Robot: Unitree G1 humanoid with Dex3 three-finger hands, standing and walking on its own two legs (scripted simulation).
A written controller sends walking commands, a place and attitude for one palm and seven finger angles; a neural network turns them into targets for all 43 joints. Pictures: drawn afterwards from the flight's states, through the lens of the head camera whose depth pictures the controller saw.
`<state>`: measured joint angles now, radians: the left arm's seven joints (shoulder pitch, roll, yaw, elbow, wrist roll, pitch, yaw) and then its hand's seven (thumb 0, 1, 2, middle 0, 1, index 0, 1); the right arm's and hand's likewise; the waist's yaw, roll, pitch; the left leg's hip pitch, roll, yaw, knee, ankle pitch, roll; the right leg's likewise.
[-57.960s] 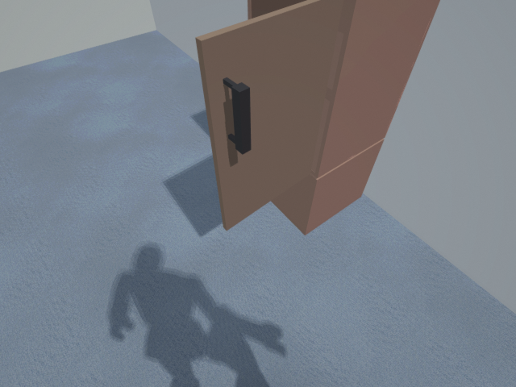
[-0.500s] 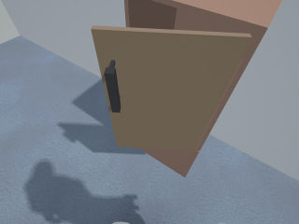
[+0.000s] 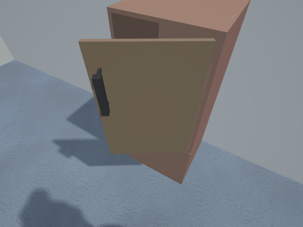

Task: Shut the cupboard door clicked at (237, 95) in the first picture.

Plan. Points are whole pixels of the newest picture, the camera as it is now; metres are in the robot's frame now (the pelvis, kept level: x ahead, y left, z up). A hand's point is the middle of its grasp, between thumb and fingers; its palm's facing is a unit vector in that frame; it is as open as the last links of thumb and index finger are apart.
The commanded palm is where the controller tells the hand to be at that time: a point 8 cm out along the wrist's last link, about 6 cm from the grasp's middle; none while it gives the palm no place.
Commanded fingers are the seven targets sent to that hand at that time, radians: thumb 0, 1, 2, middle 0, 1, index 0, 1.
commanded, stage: come to a stop and stand still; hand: left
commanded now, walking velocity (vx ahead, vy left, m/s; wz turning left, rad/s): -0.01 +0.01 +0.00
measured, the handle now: (102, 92) +0.50 +0.19 +0.09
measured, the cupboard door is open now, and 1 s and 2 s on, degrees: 32 32 32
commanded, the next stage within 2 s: look again from close up in 0.30 s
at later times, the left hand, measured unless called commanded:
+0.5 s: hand out of the picture -0.02 +0.19 -0.18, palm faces +0.01 -0.98 -0.19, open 7.4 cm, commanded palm none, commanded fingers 0.00 0.90 0.90 -0.20 -0.30 -0.20 -0.30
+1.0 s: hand out of the picture +0.02 +0.20 -0.17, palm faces -0.02 -0.97 -0.23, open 7.4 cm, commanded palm none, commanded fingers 0.00 0.90 0.90 -0.20 -0.30 -0.20 -0.30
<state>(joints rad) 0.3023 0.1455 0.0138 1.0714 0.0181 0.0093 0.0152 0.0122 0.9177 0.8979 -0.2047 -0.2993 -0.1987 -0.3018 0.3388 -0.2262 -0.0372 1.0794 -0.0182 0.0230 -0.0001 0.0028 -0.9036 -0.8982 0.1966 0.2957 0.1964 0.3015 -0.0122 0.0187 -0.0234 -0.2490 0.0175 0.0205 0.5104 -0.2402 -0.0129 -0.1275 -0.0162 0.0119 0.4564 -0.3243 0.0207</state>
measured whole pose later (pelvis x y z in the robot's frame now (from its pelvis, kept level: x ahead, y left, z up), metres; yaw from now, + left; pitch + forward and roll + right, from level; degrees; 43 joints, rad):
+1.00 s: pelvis -0.01 +0.01 +0.00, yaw -1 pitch -1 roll +1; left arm 0.26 0.21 -0.02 1.06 0.02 -0.01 0.03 0.01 0.90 0.90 -0.20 -0.30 -0.20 -0.30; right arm 0.20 -0.20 0.00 1.06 -0.01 -0.02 -0.01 0.00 -0.90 -0.90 0.20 0.30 0.20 0.30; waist 0.01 -0.01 0.04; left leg -0.25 0.00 0.05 0.50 -0.24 0.01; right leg -0.17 -0.03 0.04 0.51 -0.34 0.03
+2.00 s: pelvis +0.05 -0.01 -0.01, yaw +5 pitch -1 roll +0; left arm 0.21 0.21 0.02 0.95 0.02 0.04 0.04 0.00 0.91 0.90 -0.21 -0.30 -0.20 -0.30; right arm 0.15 -0.18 -0.04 0.92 -0.02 0.01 0.00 0.00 -0.91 -0.90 0.19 0.30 0.19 0.30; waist 0.01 -0.05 0.07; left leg -0.28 -0.02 0.05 0.62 -0.33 0.02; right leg -0.38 -0.08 -0.07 0.67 -0.31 0.01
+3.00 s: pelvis +0.03 +0.00 +0.01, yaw +3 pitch -2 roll +1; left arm 0.20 0.28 -0.02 1.07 0.02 -0.01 0.02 0.01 0.90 0.90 -0.20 -0.30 -0.20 -0.30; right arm 0.17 -0.30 -0.02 1.09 -0.01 -0.02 0.01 0.00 -0.90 -0.90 0.20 0.30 0.20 0.30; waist 0.00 0.02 0.02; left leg -0.16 -0.04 0.08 0.35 -0.17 0.05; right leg -0.20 -0.01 -0.07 0.39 -0.17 -0.03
